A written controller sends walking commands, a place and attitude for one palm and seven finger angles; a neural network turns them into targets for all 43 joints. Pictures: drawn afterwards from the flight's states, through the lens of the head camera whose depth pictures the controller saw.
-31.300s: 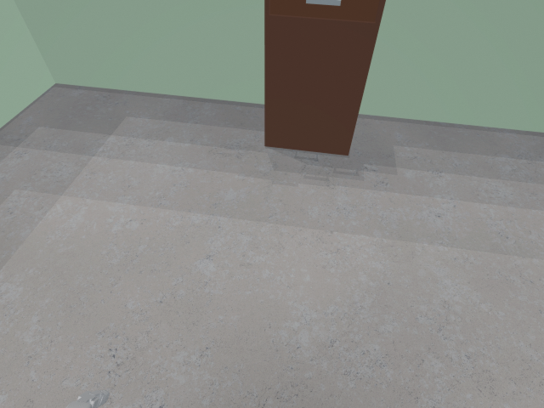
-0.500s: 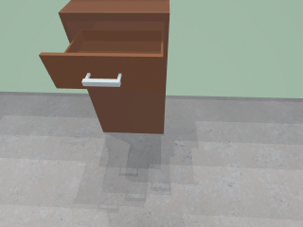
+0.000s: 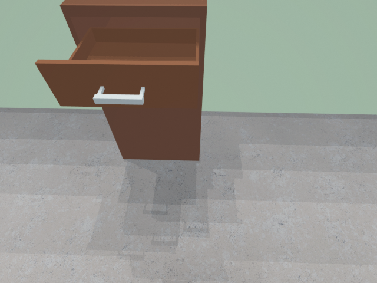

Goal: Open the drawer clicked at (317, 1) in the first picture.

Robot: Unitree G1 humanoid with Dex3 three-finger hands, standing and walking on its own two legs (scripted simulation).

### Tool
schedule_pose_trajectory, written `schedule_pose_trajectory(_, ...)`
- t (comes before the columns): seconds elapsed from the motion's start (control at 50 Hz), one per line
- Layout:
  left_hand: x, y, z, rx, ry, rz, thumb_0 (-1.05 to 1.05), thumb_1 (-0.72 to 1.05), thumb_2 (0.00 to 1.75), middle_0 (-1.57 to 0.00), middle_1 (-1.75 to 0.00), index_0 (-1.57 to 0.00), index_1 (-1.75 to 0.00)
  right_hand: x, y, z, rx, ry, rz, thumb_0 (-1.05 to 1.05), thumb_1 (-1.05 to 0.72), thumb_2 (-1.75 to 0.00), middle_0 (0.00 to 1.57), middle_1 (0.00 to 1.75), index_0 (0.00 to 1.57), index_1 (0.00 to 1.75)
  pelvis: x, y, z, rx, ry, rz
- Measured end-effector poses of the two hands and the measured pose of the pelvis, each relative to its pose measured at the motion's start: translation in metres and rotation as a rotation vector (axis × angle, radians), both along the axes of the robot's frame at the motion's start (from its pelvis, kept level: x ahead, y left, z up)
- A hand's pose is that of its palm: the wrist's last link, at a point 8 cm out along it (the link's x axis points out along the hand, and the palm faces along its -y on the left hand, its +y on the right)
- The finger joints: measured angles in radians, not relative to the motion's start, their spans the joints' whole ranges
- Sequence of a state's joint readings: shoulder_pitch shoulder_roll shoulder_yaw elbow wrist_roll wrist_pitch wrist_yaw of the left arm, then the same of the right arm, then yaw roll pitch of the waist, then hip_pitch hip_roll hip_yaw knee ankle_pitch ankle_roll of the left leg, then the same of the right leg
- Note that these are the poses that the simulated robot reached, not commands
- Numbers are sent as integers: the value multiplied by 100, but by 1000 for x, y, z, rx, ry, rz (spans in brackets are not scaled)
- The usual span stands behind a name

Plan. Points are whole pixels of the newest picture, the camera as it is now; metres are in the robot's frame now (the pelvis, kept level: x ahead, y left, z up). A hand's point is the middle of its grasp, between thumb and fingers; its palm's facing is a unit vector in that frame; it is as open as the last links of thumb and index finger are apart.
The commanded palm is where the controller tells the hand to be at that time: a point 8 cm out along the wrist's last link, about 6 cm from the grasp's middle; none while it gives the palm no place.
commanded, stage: look to check the result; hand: left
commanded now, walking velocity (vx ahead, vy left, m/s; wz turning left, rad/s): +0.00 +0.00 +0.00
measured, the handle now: (120, 94) +0.59 +0.23 +0.04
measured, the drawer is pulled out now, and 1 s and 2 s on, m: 0.29 0.29 0.29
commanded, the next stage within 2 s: stand and wait in 0.32 s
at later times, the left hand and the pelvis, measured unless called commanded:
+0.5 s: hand out of the picture +0.06 +0.21 -0.17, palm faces -0.01 -0.96 -0.27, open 7.4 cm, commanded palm none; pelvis +0.01 +0.00 +0.00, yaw +0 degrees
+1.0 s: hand out of the picture +0.09 +0.22 -0.16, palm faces -0.03 -0.95 -0.31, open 7.4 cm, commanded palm none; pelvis +0.02 +0.00 +0.00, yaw -1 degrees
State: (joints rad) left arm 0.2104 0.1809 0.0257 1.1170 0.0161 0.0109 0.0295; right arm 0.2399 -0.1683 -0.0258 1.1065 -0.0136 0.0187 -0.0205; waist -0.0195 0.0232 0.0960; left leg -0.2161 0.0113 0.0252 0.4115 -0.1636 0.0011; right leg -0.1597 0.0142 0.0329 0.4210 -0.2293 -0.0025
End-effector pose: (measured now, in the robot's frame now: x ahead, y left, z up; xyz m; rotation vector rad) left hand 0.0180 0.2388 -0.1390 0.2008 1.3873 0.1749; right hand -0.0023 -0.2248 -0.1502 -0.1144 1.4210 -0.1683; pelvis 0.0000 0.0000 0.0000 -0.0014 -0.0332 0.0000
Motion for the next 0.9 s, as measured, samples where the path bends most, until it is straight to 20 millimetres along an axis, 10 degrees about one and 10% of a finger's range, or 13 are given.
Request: schedule_pose_trajectory(0.9,67,28,14,61,-92,-56,1,91,89,-20,-29,-20,-30,71,-41,15,-88,-102,50,0,-91,-90,20,29,20,30,21,-2,4,4,5,-7)
